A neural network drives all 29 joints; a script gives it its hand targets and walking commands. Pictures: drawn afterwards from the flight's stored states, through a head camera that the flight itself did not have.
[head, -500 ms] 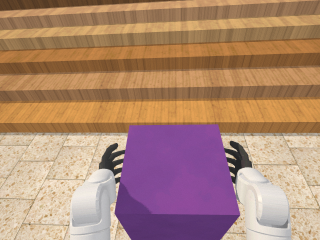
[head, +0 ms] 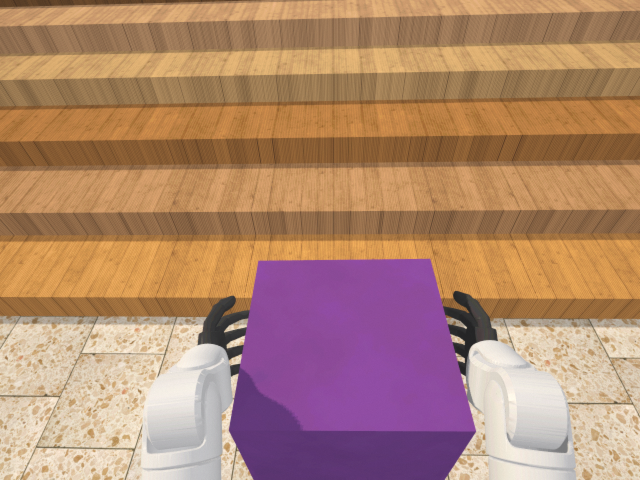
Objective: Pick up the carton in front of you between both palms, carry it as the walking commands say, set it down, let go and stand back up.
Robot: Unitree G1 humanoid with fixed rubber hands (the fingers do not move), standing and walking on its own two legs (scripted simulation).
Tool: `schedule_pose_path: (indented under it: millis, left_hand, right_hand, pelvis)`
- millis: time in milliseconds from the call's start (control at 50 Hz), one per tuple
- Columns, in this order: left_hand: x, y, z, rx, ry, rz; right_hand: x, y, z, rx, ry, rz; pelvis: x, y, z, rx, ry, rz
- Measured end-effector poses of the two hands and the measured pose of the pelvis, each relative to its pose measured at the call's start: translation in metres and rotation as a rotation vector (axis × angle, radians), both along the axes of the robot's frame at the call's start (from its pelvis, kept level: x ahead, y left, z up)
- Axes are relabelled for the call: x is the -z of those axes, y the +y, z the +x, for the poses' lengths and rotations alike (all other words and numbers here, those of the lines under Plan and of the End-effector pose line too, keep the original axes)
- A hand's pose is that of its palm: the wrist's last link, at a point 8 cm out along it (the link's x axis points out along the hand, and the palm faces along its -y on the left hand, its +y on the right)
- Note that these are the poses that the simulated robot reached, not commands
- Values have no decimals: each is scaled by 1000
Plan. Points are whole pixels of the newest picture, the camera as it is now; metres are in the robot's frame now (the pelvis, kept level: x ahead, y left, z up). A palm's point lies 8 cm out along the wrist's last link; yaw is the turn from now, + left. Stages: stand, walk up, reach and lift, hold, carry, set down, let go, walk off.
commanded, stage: carry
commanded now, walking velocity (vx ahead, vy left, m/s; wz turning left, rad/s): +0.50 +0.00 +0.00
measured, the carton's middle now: (344, 385) +0.26 +0.00 -0.01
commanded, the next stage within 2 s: none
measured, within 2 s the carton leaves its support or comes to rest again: neither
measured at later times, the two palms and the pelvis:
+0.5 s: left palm (250, 129) +0.63 +0.14 +0.14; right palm (427, 116) +0.66 -0.16 +0.13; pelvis +0.33 -0.03 -0.01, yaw +4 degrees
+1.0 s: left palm (264, 35) +1.05 +0.16 +0.14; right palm (391, 30) +1.04 -0.14 +0.14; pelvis +0.64 +0.01 +0.00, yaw +2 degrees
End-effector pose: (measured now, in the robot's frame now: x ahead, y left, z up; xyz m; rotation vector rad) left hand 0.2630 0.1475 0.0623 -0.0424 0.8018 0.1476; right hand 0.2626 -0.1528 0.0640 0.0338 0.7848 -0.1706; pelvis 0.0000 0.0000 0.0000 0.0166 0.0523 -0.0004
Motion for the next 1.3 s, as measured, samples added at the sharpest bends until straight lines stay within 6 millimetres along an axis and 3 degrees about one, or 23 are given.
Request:
schedule_pose_path:
  millis: [120,240,320,440,600,740,820,900,1040,1180,1300]
  left_hand:
    - [-14,0,73,50,2,-1]
    - [-33,6,146,10,-77,-3]
    - [-47,5,206,-38,-155,-2]
    - [-66,-7,318,-84,-259,25]
    - [-89,-7,447,-96,-151,62]
    - [-111,-2,570,-61,-148,64]
    - [-112,5,645,-33,-148,58]
    - [-100,10,720,12,-148,25]
    - [-74,7,805,12,-39,-25]
    - [-89,-5,891,-1,-169,-70]
    - [-105,-4,975,-42,-154,-8]
  right_hand:
    - [-18,0,61,41,2,-10]
    - [-40,6,149,0,-76,-13]
    - [-53,5,219,-33,-155,1]
    - [-61,-6,343,-78,-259,30]
    - [-86,-4,486,-131,-156,20]
    - [-108,-1,600,-114,-152,1]
    - [-112,6,668,-94,-152,-14]
    - [-106,10,728,-47,-149,-51]
    - [-76,7,796,21,-40,-21]
    - [-94,-5,878,64,-173,1]
    - [-111,-4,988,-11,-155,22]
  pelvis:
    - [-22,9,71,0,18,-39]
    - [-25,4,153,-16,20,-49]
    - [-15,-6,213,-26,10,-36]
    - [12,-26,305,-60,-14,-37]
    - [-10,-39,386,-65,22,-14]
    - [-17,-28,472,-44,46,-9]
    - [-7,-15,530,-36,48,-16]
    - [10,2,588,-27,32,-14]
    - [-9,14,664,-31,54,-34]
    - [-17,5,756,-50,44,-48]
    - [-34,-17,856,-43,45,-70]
